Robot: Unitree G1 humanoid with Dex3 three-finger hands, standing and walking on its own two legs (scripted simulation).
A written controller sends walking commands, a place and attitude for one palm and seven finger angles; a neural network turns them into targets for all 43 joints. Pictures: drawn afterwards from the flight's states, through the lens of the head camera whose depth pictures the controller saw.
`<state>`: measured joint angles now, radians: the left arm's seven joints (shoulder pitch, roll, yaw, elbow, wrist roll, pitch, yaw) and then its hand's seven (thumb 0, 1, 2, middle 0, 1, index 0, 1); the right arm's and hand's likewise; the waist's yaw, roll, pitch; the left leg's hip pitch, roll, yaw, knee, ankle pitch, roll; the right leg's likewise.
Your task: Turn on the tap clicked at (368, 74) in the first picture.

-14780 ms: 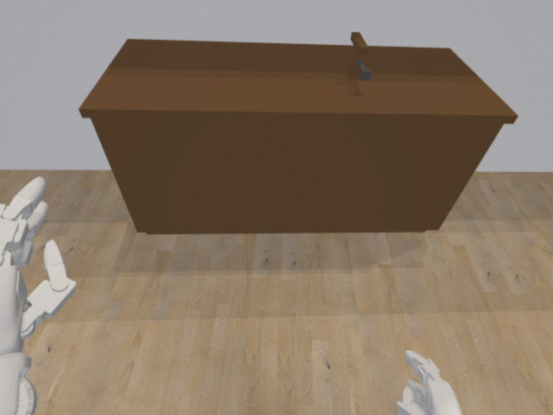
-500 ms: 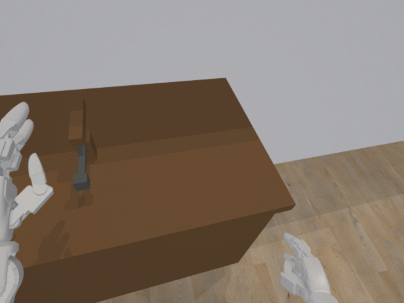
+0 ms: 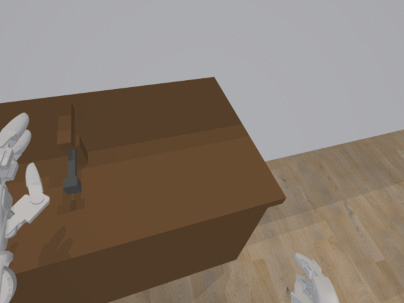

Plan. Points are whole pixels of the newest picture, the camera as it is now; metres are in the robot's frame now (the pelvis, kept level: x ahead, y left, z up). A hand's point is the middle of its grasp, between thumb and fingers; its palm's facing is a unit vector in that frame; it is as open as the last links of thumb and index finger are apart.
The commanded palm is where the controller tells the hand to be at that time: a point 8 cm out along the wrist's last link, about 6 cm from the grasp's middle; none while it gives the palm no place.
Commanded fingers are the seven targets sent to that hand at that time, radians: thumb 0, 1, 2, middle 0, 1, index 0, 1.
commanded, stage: turn the palm inward beside the body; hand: left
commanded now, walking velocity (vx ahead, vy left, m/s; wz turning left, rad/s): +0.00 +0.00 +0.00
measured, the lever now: (72, 185) +0.33 +0.31 +0.00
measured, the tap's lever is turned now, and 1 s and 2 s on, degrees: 0 0 0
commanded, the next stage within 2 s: none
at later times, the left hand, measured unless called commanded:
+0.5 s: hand (42, 222) +0.18 +0.23 +0.16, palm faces +0.57 -0.77 -0.30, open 7.4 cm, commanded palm +0.14 +0.26 +0.16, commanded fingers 0.00 0.90 0.90 -0.20 -0.30 -0.20 -0.30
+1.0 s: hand (72, 229) +0.19 +0.21 +0.12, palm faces +0.48 -0.84 -0.26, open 7.4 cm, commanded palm +0.14 +0.25 +0.14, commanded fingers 0.00 0.90 0.90 -0.20 -0.30 -0.20 -0.30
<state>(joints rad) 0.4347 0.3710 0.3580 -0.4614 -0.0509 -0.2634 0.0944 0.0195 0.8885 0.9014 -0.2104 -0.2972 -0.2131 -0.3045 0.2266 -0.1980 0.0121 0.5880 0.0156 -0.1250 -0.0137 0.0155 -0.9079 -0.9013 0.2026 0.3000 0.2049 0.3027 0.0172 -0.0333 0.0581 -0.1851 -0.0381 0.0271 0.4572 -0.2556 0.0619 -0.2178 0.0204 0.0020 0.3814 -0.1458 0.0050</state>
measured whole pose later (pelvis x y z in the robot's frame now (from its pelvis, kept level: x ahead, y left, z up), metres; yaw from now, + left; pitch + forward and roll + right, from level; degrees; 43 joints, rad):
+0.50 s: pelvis +0.00 -0.06 -0.02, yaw +5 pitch +1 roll +0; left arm 0.35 0.38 0.39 -0.39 -0.12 -0.20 0.12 0.02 0.89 0.90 -0.21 -0.30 -0.22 -0.30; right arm 0.16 -0.24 0.01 0.63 0.00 -0.12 -0.01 0.01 -0.91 -0.90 0.20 0.30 0.20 0.30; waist 0.07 0.00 -0.03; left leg -0.37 -0.02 -0.08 0.72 -0.37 -0.01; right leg -0.38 0.06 -0.10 0.67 -0.32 -0.09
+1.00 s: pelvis +0.02 -0.05 -0.03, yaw +4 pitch +4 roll +0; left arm 0.51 0.31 0.33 -0.44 -0.22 -0.02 0.07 0.02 0.89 0.90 -0.21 -0.30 -0.21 -0.30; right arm 0.23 -0.27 -0.01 0.62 0.05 -0.16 -0.06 0.02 -0.91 -0.90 0.20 0.30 0.20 0.30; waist 0.06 0.05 -0.09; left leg -0.39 -0.02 -0.06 0.73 -0.41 -0.01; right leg -0.41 0.06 -0.08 0.71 -0.37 -0.08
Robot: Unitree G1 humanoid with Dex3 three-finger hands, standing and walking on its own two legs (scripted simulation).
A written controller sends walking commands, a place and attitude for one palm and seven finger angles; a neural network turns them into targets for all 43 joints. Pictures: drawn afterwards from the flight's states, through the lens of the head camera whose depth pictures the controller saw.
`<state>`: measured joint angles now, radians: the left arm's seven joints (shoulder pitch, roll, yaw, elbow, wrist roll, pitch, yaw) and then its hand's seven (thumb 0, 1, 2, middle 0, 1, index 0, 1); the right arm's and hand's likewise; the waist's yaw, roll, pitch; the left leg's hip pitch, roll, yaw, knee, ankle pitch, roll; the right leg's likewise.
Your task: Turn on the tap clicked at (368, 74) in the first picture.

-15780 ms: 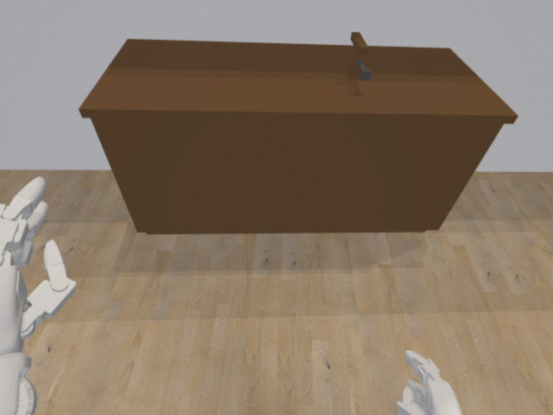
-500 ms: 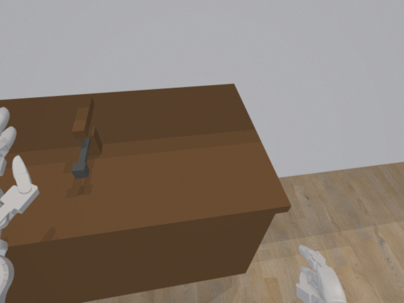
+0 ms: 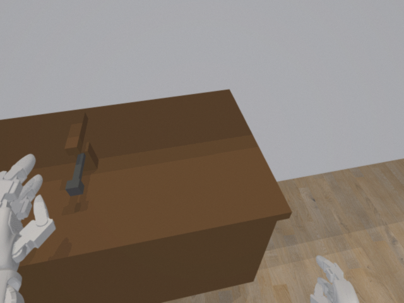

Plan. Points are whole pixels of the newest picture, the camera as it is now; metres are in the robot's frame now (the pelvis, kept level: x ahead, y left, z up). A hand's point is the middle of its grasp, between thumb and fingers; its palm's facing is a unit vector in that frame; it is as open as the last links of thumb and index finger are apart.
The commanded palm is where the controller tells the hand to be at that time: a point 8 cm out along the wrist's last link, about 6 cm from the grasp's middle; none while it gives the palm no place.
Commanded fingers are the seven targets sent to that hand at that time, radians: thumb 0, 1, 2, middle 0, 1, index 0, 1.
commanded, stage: turn the palm inward beside the body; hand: left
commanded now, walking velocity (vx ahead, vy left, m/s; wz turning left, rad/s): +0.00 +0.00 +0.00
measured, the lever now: (75, 187) +0.34 +0.34 +0.02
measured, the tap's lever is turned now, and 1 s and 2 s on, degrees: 0 0 0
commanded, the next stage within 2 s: reach beside the lever's end, fingers flat in 1.22 s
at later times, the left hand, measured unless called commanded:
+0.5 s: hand (37, 245) +0.16 +0.26 +0.14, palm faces +0.45 -0.88 -0.17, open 7.4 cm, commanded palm +0.11 +0.30 +0.15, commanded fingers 0.00 0.90 0.90 -0.20 -0.30 -0.20 -0.30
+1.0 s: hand (55, 244) +0.16 +0.24 +0.14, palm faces +0.46 -0.88 -0.12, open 7.4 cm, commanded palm +0.11 +0.28 +0.15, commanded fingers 0.00 0.90 0.90 -0.20 -0.30 -0.20 -0.30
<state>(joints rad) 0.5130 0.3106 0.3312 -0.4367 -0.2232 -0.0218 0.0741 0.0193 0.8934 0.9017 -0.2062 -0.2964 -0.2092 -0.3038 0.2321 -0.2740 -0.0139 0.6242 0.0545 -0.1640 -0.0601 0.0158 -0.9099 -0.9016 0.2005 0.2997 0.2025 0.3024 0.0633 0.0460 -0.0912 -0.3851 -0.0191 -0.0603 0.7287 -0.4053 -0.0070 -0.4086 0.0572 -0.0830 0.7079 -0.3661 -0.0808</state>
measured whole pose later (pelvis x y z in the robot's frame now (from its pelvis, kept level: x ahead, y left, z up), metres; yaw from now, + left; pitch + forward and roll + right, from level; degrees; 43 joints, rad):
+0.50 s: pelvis -0.02 +0.02 +0.00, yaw +1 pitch +1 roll -1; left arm 0.54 0.26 0.21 -0.52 -0.19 0.03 0.18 0.02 0.89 0.90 -0.21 -0.30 -0.21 -0.30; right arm 0.20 -0.22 0.06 0.60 0.04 -0.22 -0.07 0.02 -0.91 -0.90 0.20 0.30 0.21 0.30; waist 0.08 0.03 -0.07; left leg -0.38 -0.05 -0.06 0.74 -0.38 0.02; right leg -0.39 0.03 -0.08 0.70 -0.33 -0.05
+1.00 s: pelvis -0.01 +0.01 +0.00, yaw +1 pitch +1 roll +0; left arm 0.55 0.22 0.20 -0.53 -0.24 0.12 0.18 0.02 0.90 0.90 -0.20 -0.30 -0.21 -0.30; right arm 0.20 -0.24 0.05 0.62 0.05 -0.21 -0.09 0.02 -0.91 -0.90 0.20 0.30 0.21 0.30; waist 0.08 0.05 -0.08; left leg -0.34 -0.03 -0.07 0.69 -0.37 0.00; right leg -0.35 0.05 -0.10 0.66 -0.33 -0.07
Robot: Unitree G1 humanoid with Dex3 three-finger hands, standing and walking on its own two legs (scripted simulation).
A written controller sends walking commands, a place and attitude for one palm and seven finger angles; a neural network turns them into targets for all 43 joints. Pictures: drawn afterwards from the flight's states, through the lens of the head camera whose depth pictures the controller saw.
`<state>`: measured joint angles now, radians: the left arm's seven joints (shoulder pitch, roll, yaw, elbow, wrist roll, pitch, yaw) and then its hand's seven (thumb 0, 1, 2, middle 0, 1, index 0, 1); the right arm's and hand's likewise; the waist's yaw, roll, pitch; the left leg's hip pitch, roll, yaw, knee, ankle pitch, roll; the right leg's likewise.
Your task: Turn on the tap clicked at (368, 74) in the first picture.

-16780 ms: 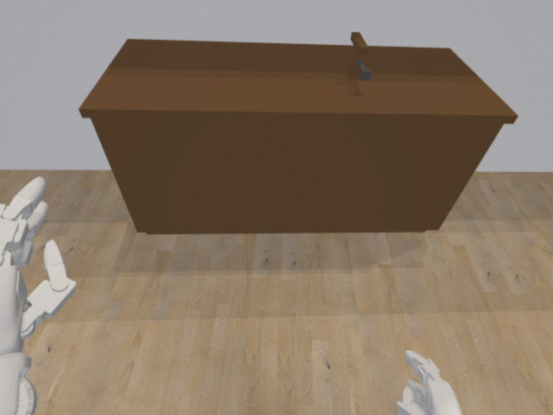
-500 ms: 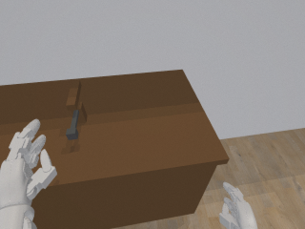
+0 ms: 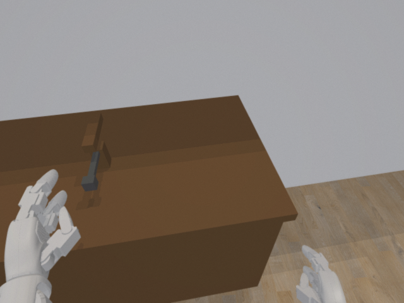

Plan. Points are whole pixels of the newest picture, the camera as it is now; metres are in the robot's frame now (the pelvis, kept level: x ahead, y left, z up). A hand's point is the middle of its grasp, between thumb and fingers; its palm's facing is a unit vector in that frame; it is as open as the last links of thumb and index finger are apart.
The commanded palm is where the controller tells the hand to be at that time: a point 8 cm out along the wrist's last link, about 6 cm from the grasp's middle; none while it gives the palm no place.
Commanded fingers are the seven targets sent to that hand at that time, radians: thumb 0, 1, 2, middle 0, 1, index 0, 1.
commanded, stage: turn the palm inward beside the body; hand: left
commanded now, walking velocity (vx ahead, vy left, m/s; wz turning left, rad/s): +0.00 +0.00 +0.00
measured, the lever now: (90, 183) +0.36 +0.33 +0.02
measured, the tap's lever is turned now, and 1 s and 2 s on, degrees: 0 0 0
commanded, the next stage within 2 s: reach beside the lever's end, fingers flat in 0.22 s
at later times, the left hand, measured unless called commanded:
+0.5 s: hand (82, 232) +0.19 +0.22 +0.12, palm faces +0.49 -0.86 -0.15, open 7.4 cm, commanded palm +0.14 +0.27 +0.13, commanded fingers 0.00 0.90 0.90 -0.20 -0.30 -0.20 -0.30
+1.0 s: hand (76, 215) +0.23 +0.27 +0.09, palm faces +0.50 -0.85 -0.13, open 7.5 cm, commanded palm +0.19 +0.31 +0.10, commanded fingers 0.00 0.90 0.90 -0.19 -0.26 -0.19 -0.26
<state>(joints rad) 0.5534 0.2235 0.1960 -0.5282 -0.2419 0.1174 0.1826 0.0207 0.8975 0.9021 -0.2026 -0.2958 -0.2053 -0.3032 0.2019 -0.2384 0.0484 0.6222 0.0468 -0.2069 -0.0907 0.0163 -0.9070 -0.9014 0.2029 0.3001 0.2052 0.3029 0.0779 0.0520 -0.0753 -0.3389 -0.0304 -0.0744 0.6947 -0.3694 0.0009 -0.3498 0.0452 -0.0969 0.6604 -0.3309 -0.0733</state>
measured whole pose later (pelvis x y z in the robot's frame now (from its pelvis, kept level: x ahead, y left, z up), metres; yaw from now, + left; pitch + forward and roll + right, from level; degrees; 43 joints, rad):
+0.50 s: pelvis +0.00 -0.02 +0.00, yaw +0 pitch +2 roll +0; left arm 0.54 0.23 0.22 -0.46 -0.25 0.08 0.20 0.02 0.89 0.90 -0.21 -0.30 -0.21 -0.30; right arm 0.19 -0.24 0.03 0.64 0.05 -0.19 -0.09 0.02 -0.91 -0.90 0.20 0.30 0.20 0.30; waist 0.08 0.05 -0.07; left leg -0.35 -0.01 -0.09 0.70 -0.37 -0.02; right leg -0.36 0.07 -0.11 0.66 -0.34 -0.10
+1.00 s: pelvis +0.01 +0.00 +0.00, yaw +0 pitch +4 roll +0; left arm 0.37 0.24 0.29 -0.18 -0.25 -0.06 0.17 0.02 0.90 0.90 -0.20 -0.28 -0.20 -0.29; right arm 0.20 -0.24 0.02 0.66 0.04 -0.19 -0.09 0.02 -0.91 -0.90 0.20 0.30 0.20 0.30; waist 0.05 0.04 -0.07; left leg -0.40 -0.03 -0.07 0.71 -0.38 0.00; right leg -0.42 0.05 -0.09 0.68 -0.34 -0.07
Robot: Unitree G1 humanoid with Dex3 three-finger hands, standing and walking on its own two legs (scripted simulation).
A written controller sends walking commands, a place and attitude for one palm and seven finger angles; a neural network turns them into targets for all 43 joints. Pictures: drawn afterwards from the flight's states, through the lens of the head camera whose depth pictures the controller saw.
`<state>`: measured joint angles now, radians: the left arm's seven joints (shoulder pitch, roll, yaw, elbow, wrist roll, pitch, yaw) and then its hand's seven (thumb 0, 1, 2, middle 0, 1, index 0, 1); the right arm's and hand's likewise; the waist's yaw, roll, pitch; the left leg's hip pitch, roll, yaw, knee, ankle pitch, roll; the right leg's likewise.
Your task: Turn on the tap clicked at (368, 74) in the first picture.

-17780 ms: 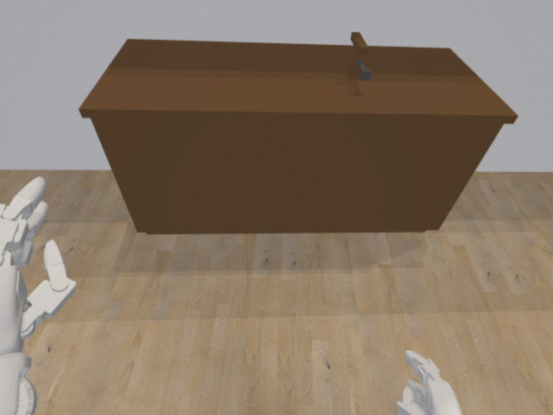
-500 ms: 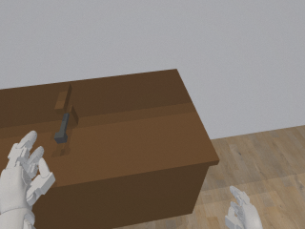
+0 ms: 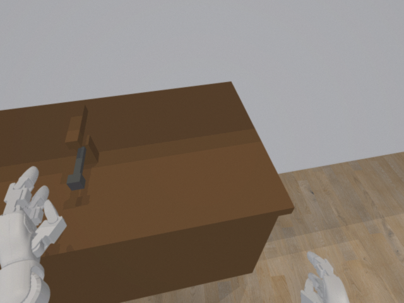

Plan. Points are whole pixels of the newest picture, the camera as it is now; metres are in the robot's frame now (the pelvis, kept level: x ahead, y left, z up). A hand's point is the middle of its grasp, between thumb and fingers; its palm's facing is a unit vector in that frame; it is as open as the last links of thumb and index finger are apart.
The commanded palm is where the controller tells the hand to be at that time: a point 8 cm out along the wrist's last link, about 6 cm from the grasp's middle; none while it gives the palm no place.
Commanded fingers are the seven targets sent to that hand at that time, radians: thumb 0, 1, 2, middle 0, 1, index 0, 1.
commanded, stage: reach beside the lever's end, fingers flat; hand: left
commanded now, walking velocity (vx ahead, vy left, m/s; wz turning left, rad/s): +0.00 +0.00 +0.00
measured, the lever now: (76, 181) +0.35 +0.33 +0.02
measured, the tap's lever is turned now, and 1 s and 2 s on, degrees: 0 0 0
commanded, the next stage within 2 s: push the lever round in 1.56 s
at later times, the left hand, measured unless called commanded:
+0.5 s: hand (59, 208) +0.26 +0.30 +0.07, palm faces +0.51 -0.85 -0.11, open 7.6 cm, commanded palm +0.22 +0.34 +0.06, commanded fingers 0.00 0.90 0.90 -0.17 -0.20 -0.17 -0.20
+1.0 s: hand (60, 194) +0.30 +0.34 +0.03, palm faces +0.53 -0.84 -0.11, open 7.8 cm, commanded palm +0.26 +0.38 +0.03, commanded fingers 0.00 0.90 0.90 -0.15 -0.15 -0.15 -0.15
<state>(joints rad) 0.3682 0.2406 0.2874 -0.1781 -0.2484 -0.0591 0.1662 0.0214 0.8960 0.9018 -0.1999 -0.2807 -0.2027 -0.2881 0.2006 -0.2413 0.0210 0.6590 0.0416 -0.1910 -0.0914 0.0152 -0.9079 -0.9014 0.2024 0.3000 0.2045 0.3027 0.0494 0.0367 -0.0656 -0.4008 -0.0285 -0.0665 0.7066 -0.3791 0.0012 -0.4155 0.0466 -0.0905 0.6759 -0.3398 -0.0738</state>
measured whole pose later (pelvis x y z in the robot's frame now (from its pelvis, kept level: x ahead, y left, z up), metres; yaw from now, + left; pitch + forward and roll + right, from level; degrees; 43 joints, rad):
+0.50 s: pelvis -0.01 +0.02 +0.00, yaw +0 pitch +7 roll -1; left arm 0.14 0.26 0.33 0.13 -0.22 -0.19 0.14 0.02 0.90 0.90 -0.18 -0.22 -0.18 -0.23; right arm 0.18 -0.24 0.02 0.68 0.03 -0.16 -0.09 0.01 -0.91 -0.90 0.20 0.30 0.21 0.30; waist 0.03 0.02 -0.06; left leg -0.49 -0.04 -0.05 0.76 -0.38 0.02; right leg -0.50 0.03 -0.08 0.71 -0.33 -0.05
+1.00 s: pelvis -0.01 +0.02 -0.02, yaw -1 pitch +11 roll -2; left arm -0.12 0.36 0.46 0.49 -0.21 -0.29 0.05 0.02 0.90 0.90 -0.16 -0.16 -0.16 -0.17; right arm 0.21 -0.25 0.01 0.70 0.02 -0.11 -0.10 0.01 -0.91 -0.90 0.20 0.30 0.21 0.30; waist 0.00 0.01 -0.08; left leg -0.65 -0.03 -0.05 0.87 -0.42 0.02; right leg -0.65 0.04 -0.09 0.80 -0.36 -0.05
